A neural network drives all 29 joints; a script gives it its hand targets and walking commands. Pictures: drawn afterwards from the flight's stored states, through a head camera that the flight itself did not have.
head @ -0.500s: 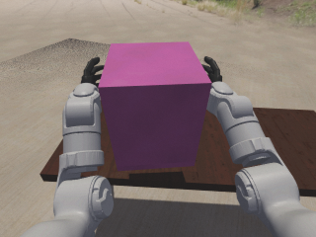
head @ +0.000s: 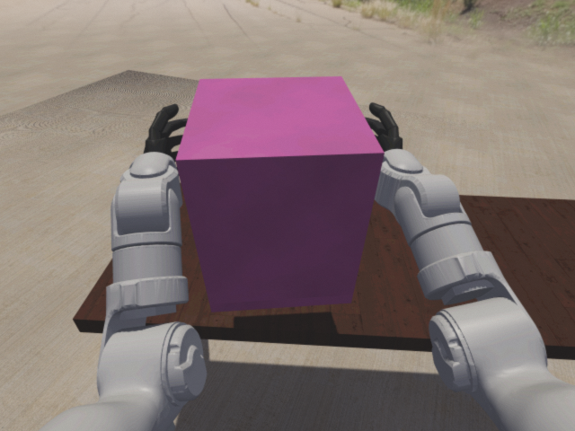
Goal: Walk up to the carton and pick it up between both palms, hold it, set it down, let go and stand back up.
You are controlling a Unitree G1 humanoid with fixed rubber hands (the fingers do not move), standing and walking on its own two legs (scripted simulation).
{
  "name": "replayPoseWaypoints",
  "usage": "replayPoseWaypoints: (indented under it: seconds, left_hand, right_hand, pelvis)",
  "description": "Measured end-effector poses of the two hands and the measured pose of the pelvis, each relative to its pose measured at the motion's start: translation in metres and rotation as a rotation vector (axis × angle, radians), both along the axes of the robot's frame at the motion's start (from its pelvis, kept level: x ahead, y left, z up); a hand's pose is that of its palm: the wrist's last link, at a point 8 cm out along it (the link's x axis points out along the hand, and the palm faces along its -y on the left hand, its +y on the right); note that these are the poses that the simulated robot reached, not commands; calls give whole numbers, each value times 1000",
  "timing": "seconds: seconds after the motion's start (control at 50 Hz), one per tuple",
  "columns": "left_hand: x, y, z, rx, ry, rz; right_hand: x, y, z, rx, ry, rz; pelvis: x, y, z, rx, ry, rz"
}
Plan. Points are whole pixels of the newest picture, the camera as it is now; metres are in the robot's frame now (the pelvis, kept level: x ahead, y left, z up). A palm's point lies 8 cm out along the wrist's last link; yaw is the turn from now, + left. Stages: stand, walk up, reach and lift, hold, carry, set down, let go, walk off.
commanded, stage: hold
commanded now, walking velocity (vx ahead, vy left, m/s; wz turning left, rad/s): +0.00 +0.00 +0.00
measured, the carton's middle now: (277, 193) +0.38 +0.00 +0.21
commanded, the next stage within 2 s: none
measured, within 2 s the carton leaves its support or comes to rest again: neither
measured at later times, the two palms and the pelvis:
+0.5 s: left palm (160, 161) +0.37 +0.15 +0.27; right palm (385, 157) +0.37 -0.14 +0.26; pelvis +0.00 +0.00 +0.00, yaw +0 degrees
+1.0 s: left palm (159, 161) +0.37 +0.15 +0.27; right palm (385, 158) +0.37 -0.14 +0.26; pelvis +0.00 +0.00 +0.00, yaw +0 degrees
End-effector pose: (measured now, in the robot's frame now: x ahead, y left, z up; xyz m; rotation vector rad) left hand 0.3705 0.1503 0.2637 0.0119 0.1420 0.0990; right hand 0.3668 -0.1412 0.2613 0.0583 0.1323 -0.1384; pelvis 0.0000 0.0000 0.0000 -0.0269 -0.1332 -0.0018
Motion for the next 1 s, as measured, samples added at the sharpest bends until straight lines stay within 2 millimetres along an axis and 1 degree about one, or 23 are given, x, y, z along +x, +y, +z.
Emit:
replayPoseWaypoints:
  seconds: [0.28,1.0]
  left_hand:
    - [-1,2,4,2,2,4]
    - [0,1,3,1,1,3]
  right_hand:
    - [0,2,3,3,3,3]
    - [1,1,2,1,5,2]
  pelvis:
    - [-3,1,0,1,10,-5]
    - [-2,0,0,1,9,-1]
